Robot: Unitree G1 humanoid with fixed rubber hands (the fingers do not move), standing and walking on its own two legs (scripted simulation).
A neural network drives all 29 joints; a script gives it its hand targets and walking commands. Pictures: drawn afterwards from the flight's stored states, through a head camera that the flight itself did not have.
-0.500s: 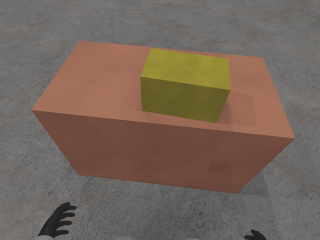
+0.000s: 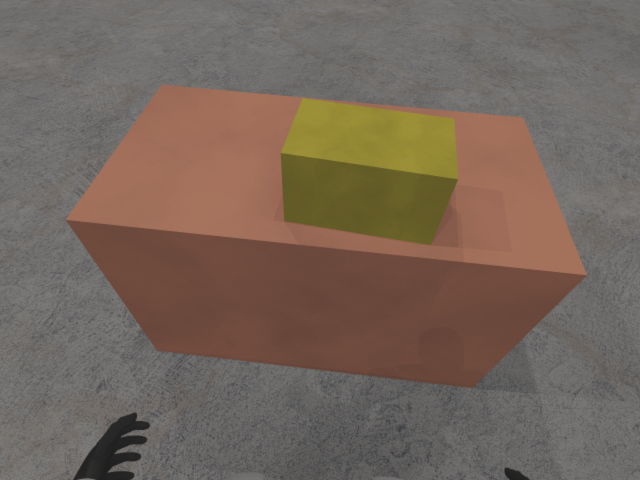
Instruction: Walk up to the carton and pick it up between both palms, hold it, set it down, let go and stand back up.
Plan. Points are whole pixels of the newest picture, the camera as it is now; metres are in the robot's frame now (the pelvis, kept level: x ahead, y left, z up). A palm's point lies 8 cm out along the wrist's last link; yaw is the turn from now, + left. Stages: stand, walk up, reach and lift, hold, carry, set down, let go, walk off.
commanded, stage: walk up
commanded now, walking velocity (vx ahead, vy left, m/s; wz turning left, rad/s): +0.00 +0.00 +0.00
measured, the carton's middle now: (366, 171) +0.65 -0.08 -0.03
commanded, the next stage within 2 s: none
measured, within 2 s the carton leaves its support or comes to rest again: neither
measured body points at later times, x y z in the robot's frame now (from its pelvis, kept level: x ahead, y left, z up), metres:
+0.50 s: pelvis -0.01 +0.03 +0.00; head +0.01 +0.04 +0.45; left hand +0.11 +0.33 -0.11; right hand +0.08 -0.27 -0.11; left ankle +0.00 +0.12 -0.71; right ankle -0.01 -0.12 -0.70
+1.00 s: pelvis -0.05 +0.07 -0.01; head -0.01 +0.07 +0.44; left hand +0.07 +0.38 -0.11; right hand +0.05 -0.22 -0.13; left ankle -0.02 +0.15 -0.71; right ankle -0.04 -0.07 -0.70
